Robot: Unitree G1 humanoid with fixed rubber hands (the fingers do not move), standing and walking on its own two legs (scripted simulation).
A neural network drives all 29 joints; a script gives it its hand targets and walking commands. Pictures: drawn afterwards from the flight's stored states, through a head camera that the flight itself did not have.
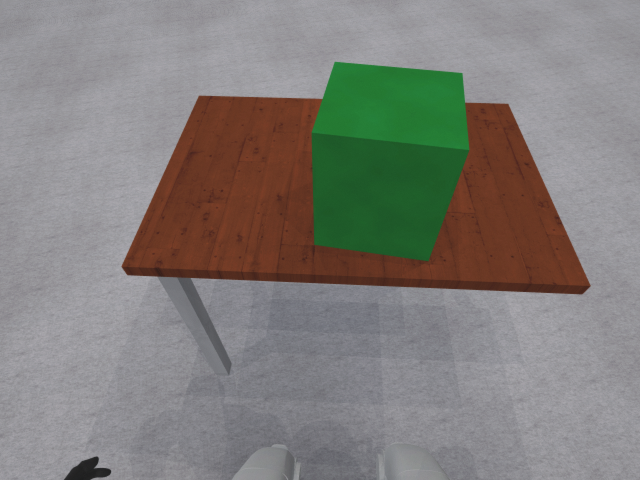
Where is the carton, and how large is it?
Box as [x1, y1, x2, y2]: [312, 62, 468, 260]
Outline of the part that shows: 335,62 312,130 314,244 428,260 468,152 462,74 455,72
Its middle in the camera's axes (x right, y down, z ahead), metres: +0.11 -0.13 +0.68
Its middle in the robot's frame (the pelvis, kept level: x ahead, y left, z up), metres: +0.60 -0.07 +0.02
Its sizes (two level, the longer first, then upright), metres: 0.210 0.200 0.250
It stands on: a table, 0.63 m high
